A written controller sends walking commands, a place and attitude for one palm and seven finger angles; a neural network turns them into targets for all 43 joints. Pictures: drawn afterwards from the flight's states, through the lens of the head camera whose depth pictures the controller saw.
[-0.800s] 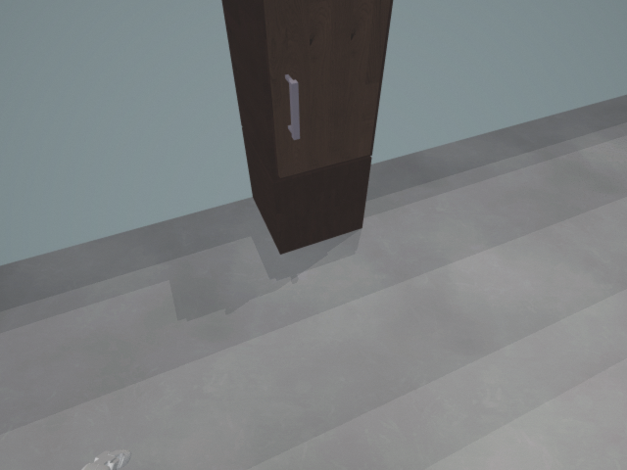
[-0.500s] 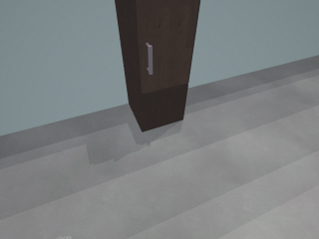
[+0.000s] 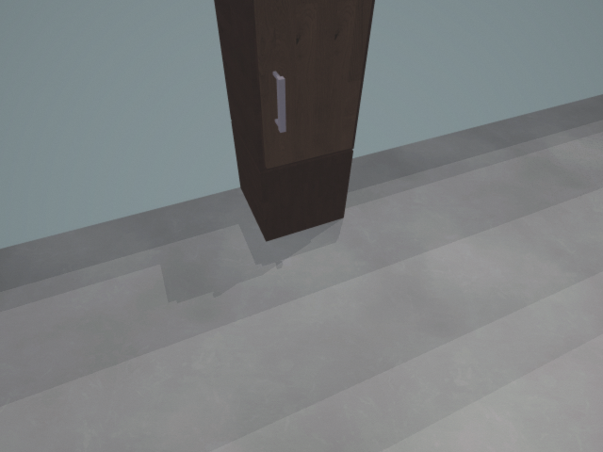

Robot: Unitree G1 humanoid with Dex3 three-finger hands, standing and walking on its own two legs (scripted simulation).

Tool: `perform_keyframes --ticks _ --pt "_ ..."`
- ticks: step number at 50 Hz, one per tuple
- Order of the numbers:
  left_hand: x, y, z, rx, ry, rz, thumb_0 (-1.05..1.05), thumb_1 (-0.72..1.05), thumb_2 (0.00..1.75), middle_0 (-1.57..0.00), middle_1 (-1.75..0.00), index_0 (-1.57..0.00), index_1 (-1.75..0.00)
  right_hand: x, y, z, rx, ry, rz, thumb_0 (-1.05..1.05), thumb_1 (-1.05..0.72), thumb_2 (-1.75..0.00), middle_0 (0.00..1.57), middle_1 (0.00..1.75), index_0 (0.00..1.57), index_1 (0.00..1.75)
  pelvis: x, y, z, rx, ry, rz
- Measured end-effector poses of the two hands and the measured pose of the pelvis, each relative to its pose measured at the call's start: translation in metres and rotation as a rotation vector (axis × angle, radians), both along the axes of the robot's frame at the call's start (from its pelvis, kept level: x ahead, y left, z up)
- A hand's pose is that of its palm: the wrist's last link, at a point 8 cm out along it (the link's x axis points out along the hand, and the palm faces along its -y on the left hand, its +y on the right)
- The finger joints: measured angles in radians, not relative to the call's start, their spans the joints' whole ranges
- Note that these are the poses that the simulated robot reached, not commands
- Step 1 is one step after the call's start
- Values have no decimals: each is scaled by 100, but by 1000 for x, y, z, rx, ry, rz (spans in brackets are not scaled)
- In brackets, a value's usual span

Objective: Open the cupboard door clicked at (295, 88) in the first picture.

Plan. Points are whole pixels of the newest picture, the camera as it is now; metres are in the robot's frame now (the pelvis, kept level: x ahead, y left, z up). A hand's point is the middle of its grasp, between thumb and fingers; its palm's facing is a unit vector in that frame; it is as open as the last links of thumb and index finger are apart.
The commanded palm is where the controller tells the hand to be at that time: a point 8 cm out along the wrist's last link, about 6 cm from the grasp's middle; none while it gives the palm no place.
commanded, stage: stand and wait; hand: left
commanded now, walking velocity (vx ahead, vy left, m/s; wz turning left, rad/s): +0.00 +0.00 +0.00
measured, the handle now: (279, 102) +1.08 +0.13 -0.09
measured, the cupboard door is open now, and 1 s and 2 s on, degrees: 0 0 0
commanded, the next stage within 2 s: look at it before walking up in 0.02 s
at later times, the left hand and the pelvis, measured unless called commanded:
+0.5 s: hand out of the picture +0.08 +0.25 -0.16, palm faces -0.03 -0.94 -0.33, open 7.4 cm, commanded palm none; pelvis +0.01 +0.01 +0.00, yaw +0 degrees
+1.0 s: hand out of the picture +0.08 +0.23 -0.17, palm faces -0.10 -0.95 -0.29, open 7.4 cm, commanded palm none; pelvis +0.01 +0.00 -0.01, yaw -6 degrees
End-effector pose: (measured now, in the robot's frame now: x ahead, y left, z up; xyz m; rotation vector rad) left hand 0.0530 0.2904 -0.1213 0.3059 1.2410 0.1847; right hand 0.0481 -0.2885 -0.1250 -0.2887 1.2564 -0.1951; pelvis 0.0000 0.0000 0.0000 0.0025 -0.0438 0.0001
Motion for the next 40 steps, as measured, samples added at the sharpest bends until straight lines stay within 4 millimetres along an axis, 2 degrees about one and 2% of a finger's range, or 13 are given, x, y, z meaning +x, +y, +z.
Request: perform_keyframes --ticks 7,19,40 --pt "7 0 0 -7 -12 -8 1 91 90 -21 -30 -20 -30 4 3 1 1 -6 0 0 -90 -90 21 30 20 30 1 2 0 0 5 -1" --pt "20 3 2 -4 -33 -14 1 91 90 -21 -30 -20 -30 24 6 5 -1 -44 12 0 -90 -90 21 30 20 30 7 5 1 0 6 -1" --pt "26 7 2 0 -11 -10 1 91 90 -20 -30 -20 -30 43 5 8 -10 -47 22 0 -90 -90 21 30 20 30 17 6 2 -1 12 -6"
